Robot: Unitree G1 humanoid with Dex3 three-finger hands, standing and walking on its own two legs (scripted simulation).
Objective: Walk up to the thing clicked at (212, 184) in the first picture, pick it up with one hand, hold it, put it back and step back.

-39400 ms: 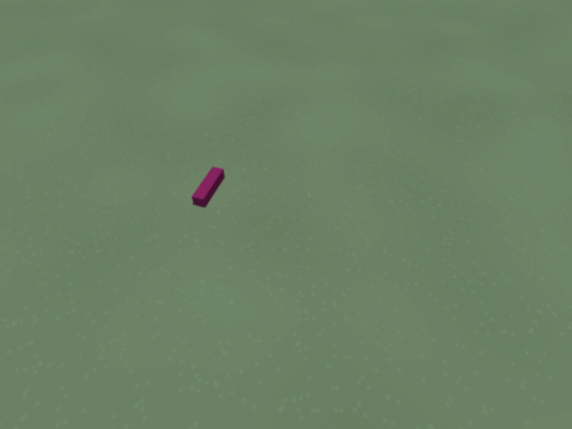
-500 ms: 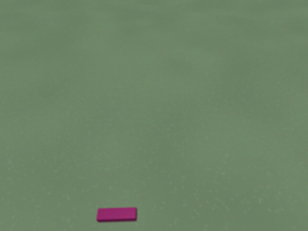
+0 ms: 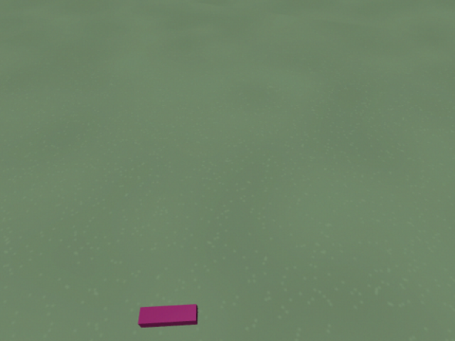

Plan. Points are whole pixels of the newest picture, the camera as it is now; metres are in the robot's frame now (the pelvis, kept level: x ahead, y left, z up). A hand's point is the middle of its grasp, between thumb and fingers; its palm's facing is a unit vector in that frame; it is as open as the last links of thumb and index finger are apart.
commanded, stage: stand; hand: left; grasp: from above
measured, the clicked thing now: (168, 315) +0.38 +0.26 -0.75
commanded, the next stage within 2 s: step back in 1.28 s
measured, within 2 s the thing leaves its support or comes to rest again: neither
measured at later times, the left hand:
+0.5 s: hand out of the picture +0.08 +0.24 -0.16, palm faces +0.00 -0.95 -0.32, open 7.4 cm
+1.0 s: hand out of the picture +0.09 +0.24 -0.16, palm faces -0.01 -0.94 -0.34, open 7.4 cm
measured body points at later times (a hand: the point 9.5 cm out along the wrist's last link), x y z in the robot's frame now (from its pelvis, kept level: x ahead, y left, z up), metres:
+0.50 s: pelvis +0.01 +0.00 +0.00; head +0.02 +0.00 +0.45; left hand +0.08 +0.29 -0.14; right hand +0.08 -0.29 -0.14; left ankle +0.02 +0.13 -0.75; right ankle +0.01 -0.14 -0.75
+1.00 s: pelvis +0.02 +0.00 +0.00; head +0.03 -0.01 +0.45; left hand +0.09 +0.29 -0.13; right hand +0.08 -0.30 -0.14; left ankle +0.02 +0.13 -0.75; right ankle +0.01 -0.14 -0.75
